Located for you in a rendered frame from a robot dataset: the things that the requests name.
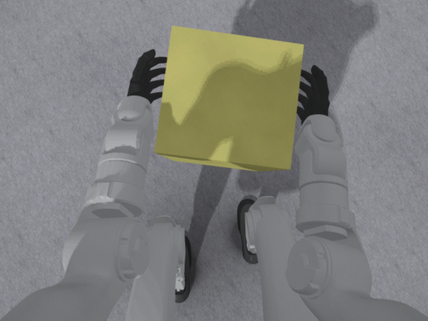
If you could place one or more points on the right robot thigh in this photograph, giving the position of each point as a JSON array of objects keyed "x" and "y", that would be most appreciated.
[{"x": 270, "y": 236}]

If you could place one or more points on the right robot forearm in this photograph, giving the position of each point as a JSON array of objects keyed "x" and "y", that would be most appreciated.
[{"x": 323, "y": 184}]

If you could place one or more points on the carton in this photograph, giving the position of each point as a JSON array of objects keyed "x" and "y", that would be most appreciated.
[{"x": 229, "y": 100}]

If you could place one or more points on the left robot forearm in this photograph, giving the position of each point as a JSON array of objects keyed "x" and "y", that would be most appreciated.
[{"x": 118, "y": 187}]

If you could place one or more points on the robot left upper arm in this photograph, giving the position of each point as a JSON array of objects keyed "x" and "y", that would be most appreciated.
[{"x": 101, "y": 257}]

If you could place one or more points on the right robot shin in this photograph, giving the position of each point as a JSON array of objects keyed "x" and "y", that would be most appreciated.
[{"x": 267, "y": 200}]

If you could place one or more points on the right robot hand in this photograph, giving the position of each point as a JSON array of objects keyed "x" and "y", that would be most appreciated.
[{"x": 317, "y": 101}]

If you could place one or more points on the robot right upper arm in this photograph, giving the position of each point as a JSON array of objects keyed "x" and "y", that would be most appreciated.
[{"x": 334, "y": 280}]

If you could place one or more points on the left robot hand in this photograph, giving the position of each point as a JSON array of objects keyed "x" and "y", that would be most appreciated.
[{"x": 140, "y": 84}]

